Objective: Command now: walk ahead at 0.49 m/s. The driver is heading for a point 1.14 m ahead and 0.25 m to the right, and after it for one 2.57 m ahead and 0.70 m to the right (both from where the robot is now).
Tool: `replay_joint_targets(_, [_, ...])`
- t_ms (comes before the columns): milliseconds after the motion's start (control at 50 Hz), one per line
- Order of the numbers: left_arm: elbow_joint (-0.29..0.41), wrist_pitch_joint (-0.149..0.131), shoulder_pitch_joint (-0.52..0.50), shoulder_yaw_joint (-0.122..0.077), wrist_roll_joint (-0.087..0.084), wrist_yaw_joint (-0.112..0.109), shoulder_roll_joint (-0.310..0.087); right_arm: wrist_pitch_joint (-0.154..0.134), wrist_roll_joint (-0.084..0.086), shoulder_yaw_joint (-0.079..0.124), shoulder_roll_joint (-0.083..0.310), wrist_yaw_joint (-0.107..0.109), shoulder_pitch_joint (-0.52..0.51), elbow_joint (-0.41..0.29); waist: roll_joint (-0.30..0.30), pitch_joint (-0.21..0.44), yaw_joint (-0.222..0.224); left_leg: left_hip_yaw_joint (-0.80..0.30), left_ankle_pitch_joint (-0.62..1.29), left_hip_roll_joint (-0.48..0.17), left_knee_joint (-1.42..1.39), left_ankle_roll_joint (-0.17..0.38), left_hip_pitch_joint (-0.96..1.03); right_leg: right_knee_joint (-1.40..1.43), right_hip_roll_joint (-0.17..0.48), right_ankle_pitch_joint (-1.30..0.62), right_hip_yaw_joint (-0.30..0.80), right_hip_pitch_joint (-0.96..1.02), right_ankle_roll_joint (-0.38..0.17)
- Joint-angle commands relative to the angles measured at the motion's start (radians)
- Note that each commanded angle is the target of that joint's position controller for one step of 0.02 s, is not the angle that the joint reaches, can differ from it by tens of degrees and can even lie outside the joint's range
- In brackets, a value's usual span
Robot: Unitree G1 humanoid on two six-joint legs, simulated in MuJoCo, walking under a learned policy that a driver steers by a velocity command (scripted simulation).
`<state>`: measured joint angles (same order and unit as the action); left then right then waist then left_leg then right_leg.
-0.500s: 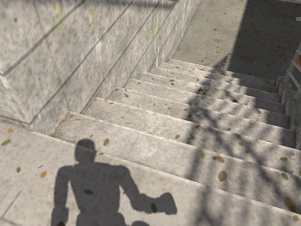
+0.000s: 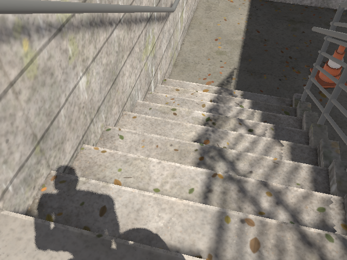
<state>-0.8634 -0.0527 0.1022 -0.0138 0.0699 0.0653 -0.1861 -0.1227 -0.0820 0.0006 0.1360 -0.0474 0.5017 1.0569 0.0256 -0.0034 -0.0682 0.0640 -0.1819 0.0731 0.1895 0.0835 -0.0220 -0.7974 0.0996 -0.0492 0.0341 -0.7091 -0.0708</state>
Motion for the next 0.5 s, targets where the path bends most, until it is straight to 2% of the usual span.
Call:
replay_joint_targets(20, [0.068, 0.018, -0.036, -0.004, -0.004, 0.002, -0.029, -0.016, 0.003, 0.001, 0.102, -0.019, 0.044, -0.012, -0.097, -0.055, 0.047, -0.112, 0.501, -0.276, -0.063, 0.192, -0.086, 0.084, -0.021, -0.114, -0.025, 0.050, 0.022])
replay_joint_targets(80, [0.094, 0.024, -0.118, -0.015, -0.014, -0.004, -0.046, -0.008, -0.002, -0.001, 0.110, -0.017, 0.125, 0.039, -0.087, -0.076, 0.025, -0.129, 0.495, -0.313, -0.052, 0.174, 0.083, 0.191, -0.025, -0.086, -0.006, -0.036, 0.009])
replay_joint_targets(100, [0.103, 0.020, -0.140, -0.024, -0.018, -0.004, -0.058, -0.002, 0.000, 0.003, 0.122, -0.012, 0.117, 0.038, -0.075, -0.074, 0.029, -0.121, 0.535, -0.306, -0.031, 0.154, 0.121, 0.247, -0.042, -0.070, -0.007, -0.028, 0.004])
replay_joint_targets(140, [0.113, 0.014, -0.179, -0.030, -0.023, 0.000, -0.050, 0.010, 0.010, 0.014, 0.147, -0.005, 0.106, 0.046, -0.096, -0.053, 0.036, -0.094, 0.657, -0.299, 0.026, 0.116, 0.135, 0.299, -0.064, -0.022, -0.027, 0.059, -0.009])
replay_joint_targets(180, [0.103, 0.005, -0.167, -0.045, -0.033, -0.004, -0.071, 0.019, 0.017, 0.032, 0.176, 0.006, 0.078, 0.043, -0.110, -0.020, 0.066, -0.074, 0.853, -0.288, 0.115, 0.074, 0.116, 0.338, -0.098, -0.005, -0.061, 0.196, -0.026])
replay_joint_targets(200, [0.034, -0.024, -0.014, -0.030, -0.056, -0.035, -0.025, 0.043, 0.099, 0.035, 0.154, 0.056, 0.028, 0.018, -0.147, -0.072, 0.079, -0.039, 0.726, -0.214, 0.218, 0.004, 0.097, 0.358, -0.156, 0.030, -0.163, 0.295, -0.007])
replay_joint_targets(220, [-0.008, -0.052, 0.104, -0.038, -0.050, -0.051, -0.055, 0.050, 0.098, 0.033, 0.140, 0.077, 0.090, 0.028, -0.116, -0.021, 0.095, -0.045, 0.632, -0.184, 0.367, -0.024, -0.021, 0.350, -0.096, -0.173, -0.092, 0.512, -0.020])
replay_joint_targets(240, [-0.039, -0.071, 0.270, -0.054, -0.029, -0.059, -0.128, 0.050, 0.095, 0.028, 0.118, 0.093, 0.121, 0.012, -0.041, 0.114, 0.143, -0.023, 0.337, -0.149, 0.594, -0.047, -0.208, 0.224, 0.079, -0.598, 0.045, 0.799, -0.064])
replay_joint_targets(260, [-0.071, -0.060, 0.369, -0.075, -0.046, -0.058, -0.205, 0.059, 0.148, 0.015, 0.041, 0.096, 0.247, 0.020, 0.181, 0.356, 0.158, 0.026, -0.219, -0.009, 0.999, -0.081, -0.443, 0.218, 0.311, -0.839, 0.321, 1.109, -0.272])
replay_joint_targets(280, [-0.076, -0.042, 0.372, -0.064, -0.093, -0.054, -0.157, 0.064, 0.126, 0.038, 0.116, 0.097, 0.195, 0.032, 0.113, 0.439, 0.158, -0.088, -0.449, -0.004, 1.117, -0.085, -0.454, 0.277, 0.312, -0.889, 0.383, 1.063, -0.277])
replay_joint_targets(300, [-0.074, -0.037, 0.289, -0.054, -0.083, -0.061, -0.136, 0.064, 0.113, 0.043, 0.113, 0.091, 0.096, -0.002, 0.102, 0.338, 0.131, -0.123, -0.415, -0.041, 1.127, -0.086, -0.475, 0.323, 0.272, -0.832, 0.288, 0.942, -0.255])
replay_joint_targets(320, [-0.068, -0.035, 0.209, -0.037, -0.070, -0.074, -0.087, 0.063, 0.095, 0.038, 0.098, 0.086, 0.004, -0.026, 0.071, 0.231, 0.114, -0.121, -0.366, -0.070, 1.068, -0.087, -0.484, 0.380, 0.238, -0.729, 0.225, 0.814, -0.232])
replay_joint_targets(340, [-0.067, -0.031, 0.161, -0.024, -0.067, -0.084, -0.058, 0.074, 0.076, 0.039, 0.094, 0.081, -0.048, -0.040, 0.053, 0.147, 0.087, -0.125, -0.338, -0.098, 0.983, -0.089, -0.446, 0.428, 0.207, -0.633, 0.168, 0.672, -0.199])
replay_joint_targets(360, [-0.070, -0.027, 0.130, -0.013, -0.064, -0.089, -0.040, 0.094, 0.059, 0.039, 0.086, 0.078, -0.043, -0.040, 0.051, 0.112, 0.052, -0.118, -0.314, -0.111, 0.892, -0.091, -0.356, 0.460, 0.173, -0.549, 0.127, 0.544, -0.163])
replay_joint_targets(400, [-0.071, -0.025, 0.111, -0.011, -0.045, -0.083, -0.062, 0.138, 0.054, 0.033, 0.053, 0.078, 0.004, -0.013, 0.061, 0.091, 0.016, -0.077, -0.301, -0.087, 0.788, -0.090, -0.217, 0.500, 0.140, -0.428, 0.075, 0.388, -0.151])
replay_joint_targets(420, [-0.072, -0.025, 0.110, -0.010, -0.045, -0.079, -0.072, 0.154, 0.059, 0.028, 0.042, 0.080, -0.006, -0.014, 0.069, 0.085, 0.010, -0.065, -0.293, -0.086, 0.718, -0.087, -0.195, 0.519, 0.129, -0.321, 0.067, 0.357, -0.150])
replay_joint_targets(480, [-0.082, -0.011, 0.120, -0.016, -0.053, -0.069, -0.108, 0.176, 0.061, 0.021, 0.069, 0.084, -0.067, -0.018, 0.105, 0.060, 0.023, -0.036, -0.148, -0.081, 0.547, -0.073, -0.124, 0.581, 0.101, 0.160, 0.084, 0.274, -0.132])
replay_joint_targets(500, [-0.086, 0.002, 0.125, -0.028, -0.066, -0.065, -0.142, 0.174, 0.053, 0.021, 0.082, 0.079, -0.064, -0.017, 0.115, 0.054, 0.015, -0.008, -0.103, -0.065, 0.510, -0.065, -0.090, 0.608, 0.089, 0.416, 0.106, 0.234, -0.122])
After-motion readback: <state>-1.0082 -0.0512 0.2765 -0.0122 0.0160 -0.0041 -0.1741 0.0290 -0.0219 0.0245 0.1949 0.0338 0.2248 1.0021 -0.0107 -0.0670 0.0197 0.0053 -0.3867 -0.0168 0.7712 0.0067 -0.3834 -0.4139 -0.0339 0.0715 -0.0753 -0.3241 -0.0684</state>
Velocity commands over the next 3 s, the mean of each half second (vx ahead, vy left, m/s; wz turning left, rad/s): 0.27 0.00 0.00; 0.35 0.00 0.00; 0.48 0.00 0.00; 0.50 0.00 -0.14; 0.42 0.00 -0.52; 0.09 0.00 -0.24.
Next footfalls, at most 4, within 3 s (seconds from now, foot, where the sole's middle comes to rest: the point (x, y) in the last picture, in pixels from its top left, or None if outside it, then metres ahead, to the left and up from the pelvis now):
0.22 right None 0.32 -0.13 -0.79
0.58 left None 0.26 0.06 -0.79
0.98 right None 0.33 -0.16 -0.79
1.68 left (155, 221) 0.76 0.05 -0.96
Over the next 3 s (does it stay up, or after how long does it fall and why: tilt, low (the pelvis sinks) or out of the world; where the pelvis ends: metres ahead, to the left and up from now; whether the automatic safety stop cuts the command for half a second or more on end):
stays up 1.26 -0.06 -0.54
